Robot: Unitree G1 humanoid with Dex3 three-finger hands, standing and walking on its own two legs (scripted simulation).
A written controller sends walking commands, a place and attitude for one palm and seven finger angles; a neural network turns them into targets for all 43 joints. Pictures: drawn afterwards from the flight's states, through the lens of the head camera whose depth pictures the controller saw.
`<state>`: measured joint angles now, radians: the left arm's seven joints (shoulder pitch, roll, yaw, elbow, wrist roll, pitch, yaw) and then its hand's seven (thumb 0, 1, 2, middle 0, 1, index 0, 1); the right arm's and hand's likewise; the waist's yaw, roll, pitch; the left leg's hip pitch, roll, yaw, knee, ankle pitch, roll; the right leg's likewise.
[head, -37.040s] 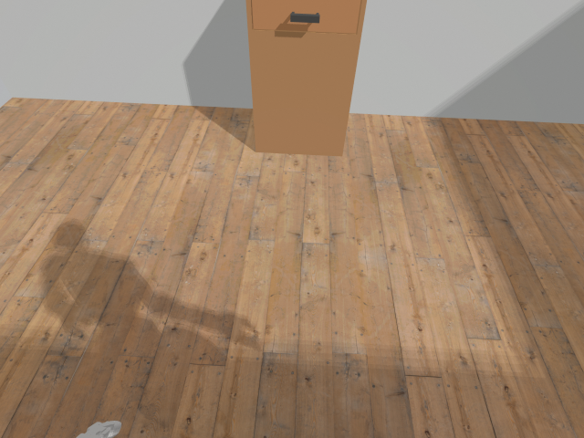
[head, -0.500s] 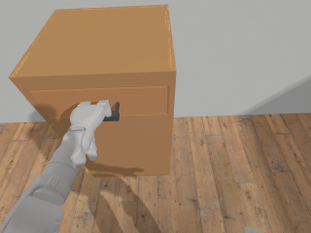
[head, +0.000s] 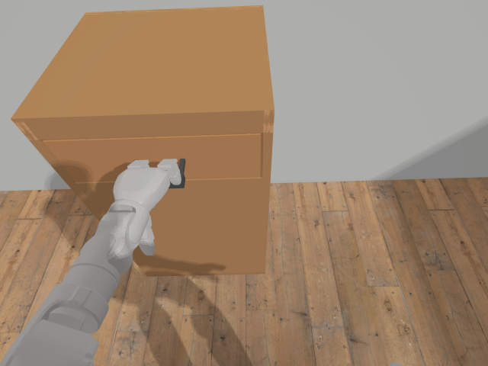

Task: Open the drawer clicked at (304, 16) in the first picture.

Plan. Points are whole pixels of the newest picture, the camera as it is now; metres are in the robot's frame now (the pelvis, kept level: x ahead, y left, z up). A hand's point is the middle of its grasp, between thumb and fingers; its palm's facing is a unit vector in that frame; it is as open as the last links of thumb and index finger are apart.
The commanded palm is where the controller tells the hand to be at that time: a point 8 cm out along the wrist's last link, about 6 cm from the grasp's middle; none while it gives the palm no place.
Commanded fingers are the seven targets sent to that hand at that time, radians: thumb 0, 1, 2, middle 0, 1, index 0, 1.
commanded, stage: lower the fingers behind the handle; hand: left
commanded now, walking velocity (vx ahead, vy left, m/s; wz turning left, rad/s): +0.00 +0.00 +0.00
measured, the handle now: (157, 172) +0.49 +0.22 -0.02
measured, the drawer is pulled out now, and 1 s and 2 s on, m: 0.00 0.00 0.00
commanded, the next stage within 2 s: close the thumb around the handle in 1.52 s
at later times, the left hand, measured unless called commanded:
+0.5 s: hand (157, 195) +0.42 +0.19 +0.00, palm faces -0.08 -0.01 -1.00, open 13.9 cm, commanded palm +0.39 +0.20 +0.05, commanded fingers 0.00 -0.50 0.30 -0.30 -1.20 -0.30 -1.20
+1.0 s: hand (156, 194) +0.43 +0.20 -0.01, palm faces -0.05 +0.01 -1.00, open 14.0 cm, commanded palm +0.39 +0.21 +0.02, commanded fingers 0.00 -0.50 0.30 -0.30 -1.20 -0.30 -1.20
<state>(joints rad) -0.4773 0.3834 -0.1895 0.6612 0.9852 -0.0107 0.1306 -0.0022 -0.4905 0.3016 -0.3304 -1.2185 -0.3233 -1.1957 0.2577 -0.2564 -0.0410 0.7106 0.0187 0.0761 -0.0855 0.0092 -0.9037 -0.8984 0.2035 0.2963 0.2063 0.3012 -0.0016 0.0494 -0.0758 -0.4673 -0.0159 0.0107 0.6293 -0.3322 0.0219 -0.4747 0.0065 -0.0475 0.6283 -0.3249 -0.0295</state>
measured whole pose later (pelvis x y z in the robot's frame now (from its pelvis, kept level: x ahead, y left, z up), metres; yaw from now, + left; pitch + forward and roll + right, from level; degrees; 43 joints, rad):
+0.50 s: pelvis +0.00 +0.00 -0.01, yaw -2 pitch +14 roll +0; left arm -0.57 0.37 -0.12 0.85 1.07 -0.03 0.31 0.00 -0.49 0.30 -0.31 -1.21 -0.31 -1.20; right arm 0.30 -0.24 -0.06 0.73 0.01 0.08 -0.05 0.01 -0.90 -0.90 0.20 0.30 0.21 0.30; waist -0.03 0.05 -0.12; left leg -0.58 0.00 0.04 0.71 -0.36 0.02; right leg -0.60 0.02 -0.02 0.70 -0.35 -0.03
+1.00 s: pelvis -0.02 +0.00 -0.02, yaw -3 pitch +16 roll +0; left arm -0.66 0.39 -0.09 0.98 1.08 0.05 0.39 0.00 -0.49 0.30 -0.28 -1.21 -0.28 -1.24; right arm 0.28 -0.24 -0.03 0.70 0.01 0.07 -0.04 0.01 -0.90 -0.90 0.20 0.30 0.21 0.30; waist -0.06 0.03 -0.14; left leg -0.68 0.01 0.05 0.76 -0.37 0.02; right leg -0.70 0.03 -0.01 0.76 -0.34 -0.03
